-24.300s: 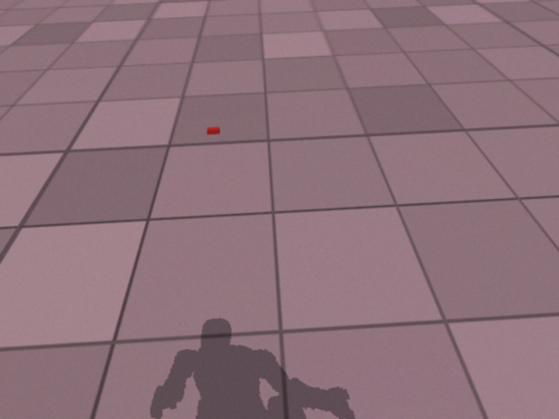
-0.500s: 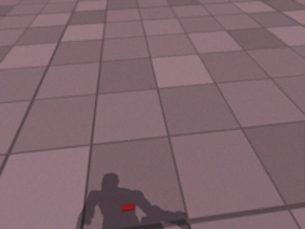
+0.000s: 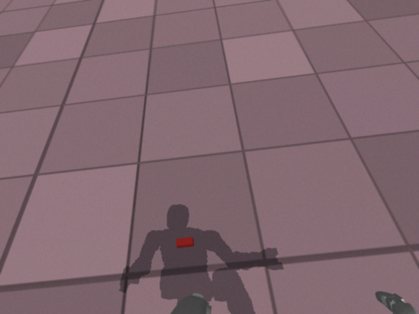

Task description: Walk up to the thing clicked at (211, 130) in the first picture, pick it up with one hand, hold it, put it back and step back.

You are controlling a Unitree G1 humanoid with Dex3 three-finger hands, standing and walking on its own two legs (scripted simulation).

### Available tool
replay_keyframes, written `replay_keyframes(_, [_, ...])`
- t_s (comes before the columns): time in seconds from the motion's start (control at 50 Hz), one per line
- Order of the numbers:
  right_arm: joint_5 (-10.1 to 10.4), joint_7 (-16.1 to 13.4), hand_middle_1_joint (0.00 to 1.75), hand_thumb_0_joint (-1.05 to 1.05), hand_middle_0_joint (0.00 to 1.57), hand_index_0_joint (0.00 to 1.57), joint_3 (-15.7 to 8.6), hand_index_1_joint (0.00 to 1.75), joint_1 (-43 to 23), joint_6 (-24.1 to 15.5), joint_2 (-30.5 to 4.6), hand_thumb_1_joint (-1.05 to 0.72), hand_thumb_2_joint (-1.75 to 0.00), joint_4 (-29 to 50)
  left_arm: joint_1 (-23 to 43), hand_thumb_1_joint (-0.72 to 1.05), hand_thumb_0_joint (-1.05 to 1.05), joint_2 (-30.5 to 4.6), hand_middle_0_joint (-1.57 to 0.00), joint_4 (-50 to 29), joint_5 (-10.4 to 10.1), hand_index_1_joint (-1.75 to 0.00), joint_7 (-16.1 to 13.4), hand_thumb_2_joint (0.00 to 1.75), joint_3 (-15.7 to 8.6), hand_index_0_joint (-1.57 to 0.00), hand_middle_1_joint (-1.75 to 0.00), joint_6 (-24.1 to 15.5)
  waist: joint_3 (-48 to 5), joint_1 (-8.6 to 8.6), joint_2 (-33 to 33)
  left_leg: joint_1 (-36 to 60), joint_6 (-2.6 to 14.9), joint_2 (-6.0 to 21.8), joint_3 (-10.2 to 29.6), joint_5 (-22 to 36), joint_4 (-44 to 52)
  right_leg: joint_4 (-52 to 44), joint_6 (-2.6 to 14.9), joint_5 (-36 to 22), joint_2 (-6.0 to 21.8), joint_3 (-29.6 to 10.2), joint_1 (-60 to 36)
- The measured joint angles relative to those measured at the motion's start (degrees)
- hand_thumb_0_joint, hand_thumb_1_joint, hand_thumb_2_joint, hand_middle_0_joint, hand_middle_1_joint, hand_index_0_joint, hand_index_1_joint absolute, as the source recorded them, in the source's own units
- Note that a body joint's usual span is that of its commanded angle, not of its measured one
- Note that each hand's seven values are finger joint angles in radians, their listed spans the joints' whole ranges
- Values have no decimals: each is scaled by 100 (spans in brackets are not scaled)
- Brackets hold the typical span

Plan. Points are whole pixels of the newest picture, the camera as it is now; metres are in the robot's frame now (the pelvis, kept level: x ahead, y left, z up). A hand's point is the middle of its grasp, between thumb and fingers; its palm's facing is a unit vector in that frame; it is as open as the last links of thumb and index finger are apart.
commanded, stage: walk up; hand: left
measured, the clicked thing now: (185, 242) +0.50 +0.23 -0.74
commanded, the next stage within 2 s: none
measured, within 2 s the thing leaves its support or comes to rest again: neither
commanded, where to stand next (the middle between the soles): +0.16 +0.00 m, yaw +0 degrees
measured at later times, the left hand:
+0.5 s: hand out of the picture +0.05 +0.32 -0.14, palm faces +0.07 -0.93 -0.37, open 7.4 cm
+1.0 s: hand out of the picture +0.11 +0.31 -0.15, palm faces +0.00 -0.93 -0.36, open 7.4 cm
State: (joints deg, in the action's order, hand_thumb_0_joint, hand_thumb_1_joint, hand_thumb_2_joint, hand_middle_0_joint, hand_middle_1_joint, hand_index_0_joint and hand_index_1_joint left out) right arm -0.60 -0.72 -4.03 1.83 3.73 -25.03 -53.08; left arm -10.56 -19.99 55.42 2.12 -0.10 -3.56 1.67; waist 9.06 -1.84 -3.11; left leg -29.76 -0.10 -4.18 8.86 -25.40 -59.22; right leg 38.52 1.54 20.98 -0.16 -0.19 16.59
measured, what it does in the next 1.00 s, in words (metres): steps on the spot: left foot, then right foot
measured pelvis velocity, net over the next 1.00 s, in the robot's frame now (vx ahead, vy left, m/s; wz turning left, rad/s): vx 0.00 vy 0.05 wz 0.02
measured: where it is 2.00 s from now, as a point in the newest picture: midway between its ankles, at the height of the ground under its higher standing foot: outside the picture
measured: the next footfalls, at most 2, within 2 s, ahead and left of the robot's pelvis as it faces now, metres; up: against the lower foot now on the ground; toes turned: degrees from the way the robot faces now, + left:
left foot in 0.30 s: +0.03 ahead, +0.16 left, +0.00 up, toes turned +2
right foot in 0.62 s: +0.09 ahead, -0.09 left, +0.00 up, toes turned +3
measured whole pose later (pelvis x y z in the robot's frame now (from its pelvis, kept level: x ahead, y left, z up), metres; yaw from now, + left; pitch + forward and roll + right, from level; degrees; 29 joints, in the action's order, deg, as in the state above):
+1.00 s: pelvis +0.00 +0.05 +0.00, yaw +1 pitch -3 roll +1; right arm -1.8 0.4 -1.0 11.9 -0.8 -20.0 -56.7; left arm -7.2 -22.4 54.2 0.1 0.1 -2.1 1.3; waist 6.6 0.5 2.1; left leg -11.9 1.0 -0.2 -2.0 -20.2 -35.5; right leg 42.2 1.1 24.7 -0.2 -4.3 19.7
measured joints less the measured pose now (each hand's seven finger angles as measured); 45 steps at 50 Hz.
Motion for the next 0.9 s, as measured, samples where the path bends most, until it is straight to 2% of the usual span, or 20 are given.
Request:
replay_keyframes(0.04, [-39,91,30,1,20,20,-7,30,233,-9,-6,-91,-90,1,-120,91,1,73,-20,-17,38,-30,-21,90,22,-20,-30,-93,-94,31,-81,161,-26,-18,-7,148,-211,-238,8,-109,18,108,-113])
replay_keyframes(0.1, [-138,281,30,1,20,20,-24,30,680,6,17,-91,-90,-84,-380,90,1,80,-20,-207,41,-30,9,90,-12,-20,-30,-301,-290,3,-80,536,-48,97,-144,205,34,-500,54,-143,121,270,-323])
replay_keyframes(0.16, [-171,383,30,1,20,20,-18,30,969,-34,40,-91,-90,-194,-633,90,1,7,-20,-395,18,-30,58,90,-55,-21,-30,-453,-378,-67,-21,846,-73,249,-243,101,703,-761,18,-201,252,382,-572])
replay_keyframes(0.24, [-152,454,30,1,20,20,-5,30,1065,-197,96,-90,-90,-161,-926,90,1,-200,-20,-519,-7,-30,143,90,-101,-21,-30,-451,-358,-115,88,1119,-34,470,-571,96,1789,-948,-111,-219,367,466,-814])
replay_keyframes(0.28, [-123,445,30,1,20,20,-4,30,1063,-318,134,-90,-90,-75,-1039,90,1,-326,-20,-532,-28,-30,172,90,-108,-21,-30,-378,-360,-127,165,1314,3,489,-784,475,2435,-795,-184,-98,413,468,-809])
replay_keyframes(0.32, [-117,369,30,1,20,20,-14,30,999,-439,215,-90,-90,7,-1092,90,1,-448,-20,-485,-76,-30,141,90,-99,-20,-30,-267,-320,-143,361,1501,33,370,-960,1184,2802,-280,-186,170,549,343,-651])
replay_keyframes(0.34, [-135,322,30,1,20,20,0,30,961,-475,274,-90,-90,58,-1076,90,1,-471,-20,-414,-109,-30,105,90,-87,-20,-30,-193,-320,-139,459,1502,44,324,-1031,1133,2711,76,-138,349,529,145,-507])
replay_keyframes(0.38, [-104,282,30,1,20,20,61,30,945,-518,350,-90,-90,173,-987,91,1,-455,-20,-271,-152,-30,43,90,-23,-20,-30,-83,-379,-52,481,1504,105,350,-1022,967,2598,904,-60,813,267,-151,-177])
replay_keyframes(0.44, [-62,213,30,1,20,20,184,30,929,-546,432,-90,-90,277,-856,91,1,-416,-20,-222,-206,-30,14,90,68,-20,-30,-93,-428,15,511,1659,125,413,-1034,942,2725,1481,-27,925,39,-341,170])
replay_keyframes(0.54, [-17,122,30,1,20,20,281,30,738,-506,404,-90,-90,316,-503,91,1,-290,-20,-239,-230,-30,38,90,145,-20,-30,-131,-332,77,450,1715,89,523,-1094,841,2625,658,-104,490,114,-178,229])
replay_keyframes(0.58, [33,90,30,1,20,20,280,30,627,-415,360,-90,-90,334,-333,91,1,-246,-20,-274,-214,-30,22,90,151,-20,-30,-126,-247,84,371,1612,54,597,-1101,705,2363,264,-84,43,103,-50,152])
replay_keyframes(0.6, [64,78,30,1,20,20,274,30,582,-360,345,-90,-90,344,-267,91,1,-248,-20,-299,-199,-30,18,90,150,-20,-30,-131,-224,84,361,1537,30,611,-1112,625,2207,22,-61,-394,107,-11,91])
replay_keyframes(0.62, [100,68,30,1,20,20,265,30,534,-305,334,-90,-90,348,-202,91,1,-262,-20,-319,-182,-30,14,90,143,-20,-30,-138,-207,81,366,1448,1,617,-1130,544,2043,-96,-95,-609,114,-15,65])
replay_keyframes(0.66, [177,33,30,1,20,20,219,30,400,-192,285,-90,-90,318,-18,91,1,-219,-20,-344,-182,-30,8,90,138,-20,-30,-127,-118,127,238,1226,17,664,-1029,490,1685,36,-150,-432,52,41,169])
replay_keyframes(0.72, [184,-16,30,1,20,20,162,30,256,-57,227,-90,-90,301,213,91,1,-178,-20,-496,-144,-30,-5,90,181,-20,-30,-137,45,109,256,805,127,334,-806,-453,451,170,-124,-412,130,-59,378])
replay_keyframes(0.76, [190,-11,30,1,20,20,140,30,259,-71,190,-90,-90,297,328,91,1,-155,-20,-571,-92,-30,-44,90,205,-20,-30,-154,89,110,250,719,152,236,-761,-607,82,134,-123,-505,159,-115,483])
replay_keyframes(0.82, [120,36,30,1,20,20,141,30,422,-179,185,-90,-90,207,414,91,1,-164,-20,-616,-19,-30,-59,90,217,-20,-30,-154,-11,161,246,1090,106,336,-867,-527,1028,142,-184,-565,176,-119,630])
replay_keyframes(0.86, [9,47,30,1,20,20,132,30,579,-277,255,-90,-90,56,464,90,1,-222,-20,-607,-55,-30,-35,90,215,-20,-30,-104,-64,192,394,1473,93,274,-979,221,1983,366,-232,-469,283,-171,725])
replay_keyframes(0.88, [-67,43,30,1,20,20,146,30,642,-302,334,-91,-90,-42,483,91,1,-242,-20,-563,-96,-30,-37,90,195,-20,-30,-65,-57,153,534,1556,109,199,-1075,349,2051,460,-194,-349,298,-327,723])
replay_keyframes(0.9, [-93,61,30,1,20,20,183,30,729,-318,374,-91,-90,-117,473,91,1,-225,-20,-487,-120,-30,-47,90,183,-20,-30,-33,-108,165,556,1577,127,203,-1088,366,2057,543,-159,24,213,-433,713])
